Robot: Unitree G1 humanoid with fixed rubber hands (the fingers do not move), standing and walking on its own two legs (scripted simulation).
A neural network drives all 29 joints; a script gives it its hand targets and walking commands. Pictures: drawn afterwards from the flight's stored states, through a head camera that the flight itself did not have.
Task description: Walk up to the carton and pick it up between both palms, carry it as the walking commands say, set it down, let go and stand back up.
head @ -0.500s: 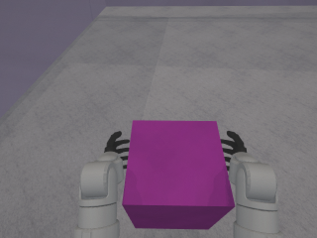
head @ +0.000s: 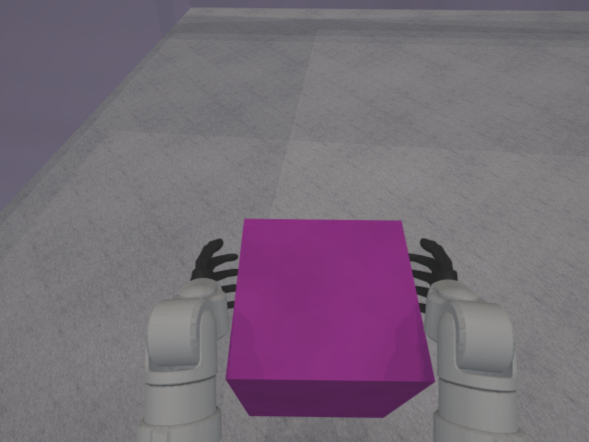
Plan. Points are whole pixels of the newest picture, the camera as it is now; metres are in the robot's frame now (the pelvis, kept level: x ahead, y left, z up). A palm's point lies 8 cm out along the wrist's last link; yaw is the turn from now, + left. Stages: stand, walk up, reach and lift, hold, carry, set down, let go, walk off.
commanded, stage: carry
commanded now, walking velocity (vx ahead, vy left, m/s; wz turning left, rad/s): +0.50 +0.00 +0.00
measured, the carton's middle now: (319, 326) +0.29 +0.00 -0.02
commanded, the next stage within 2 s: none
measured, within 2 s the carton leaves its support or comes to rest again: neither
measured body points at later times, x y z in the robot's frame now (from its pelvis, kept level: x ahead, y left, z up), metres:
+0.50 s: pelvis +0.30 +0.01 +0.01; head +0.34 +0.01 +0.46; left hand +0.60 +0.15 +0.08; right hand +0.60 -0.14 +0.07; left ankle +0.18 +0.12 -0.72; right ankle +0.38 -0.08 -0.72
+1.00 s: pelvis +0.62 +0.02 +0.01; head +0.66 +0.02 +0.46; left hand +0.92 +0.16 +0.08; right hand +0.92 -0.13 +0.08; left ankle +0.53 +0.13 -0.72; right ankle +0.62 -0.07 -0.68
